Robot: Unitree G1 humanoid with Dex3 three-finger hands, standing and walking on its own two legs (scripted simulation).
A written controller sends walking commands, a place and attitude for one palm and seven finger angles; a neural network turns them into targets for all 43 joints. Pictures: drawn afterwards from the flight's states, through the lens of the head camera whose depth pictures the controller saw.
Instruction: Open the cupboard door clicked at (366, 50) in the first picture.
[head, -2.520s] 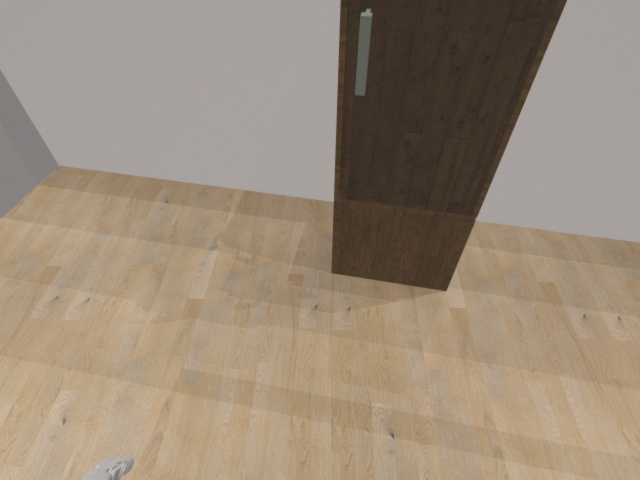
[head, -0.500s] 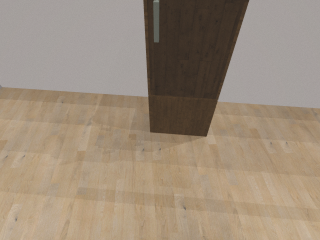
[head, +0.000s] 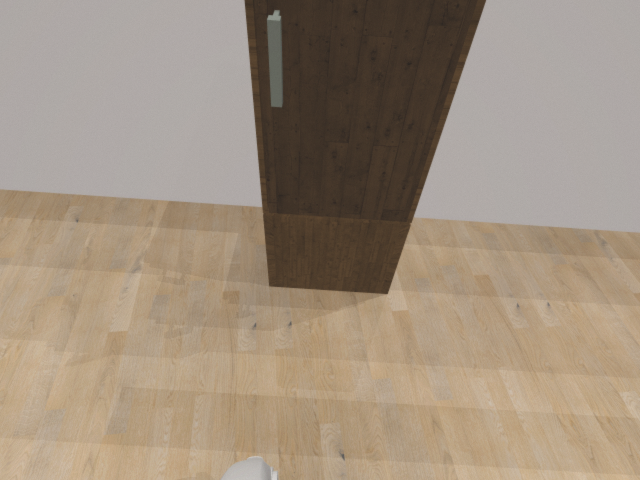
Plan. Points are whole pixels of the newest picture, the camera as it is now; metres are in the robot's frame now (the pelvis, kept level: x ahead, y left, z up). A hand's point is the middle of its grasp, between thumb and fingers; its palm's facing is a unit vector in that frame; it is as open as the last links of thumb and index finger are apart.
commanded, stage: take the last steps up to it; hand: left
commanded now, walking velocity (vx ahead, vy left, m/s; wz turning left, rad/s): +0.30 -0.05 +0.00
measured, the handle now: (276, 60) +0.83 +0.17 +0.12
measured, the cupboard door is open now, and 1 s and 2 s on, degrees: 0 0 0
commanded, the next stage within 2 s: come to a stop and stand still in 0.56 s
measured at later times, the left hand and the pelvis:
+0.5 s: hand (193, 406) +0.25 +0.22 -0.17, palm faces +0.00 -0.99 -0.15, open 7.3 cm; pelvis +0.18 +0.04 +0.01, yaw -2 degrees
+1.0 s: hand (244, 331) +0.38 +0.16 -0.16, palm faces +0.05 -0.96 -0.26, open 7.2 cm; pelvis +0.28 -0.02 +0.00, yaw +0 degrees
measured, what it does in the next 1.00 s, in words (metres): walks ahead: left foot, then right foot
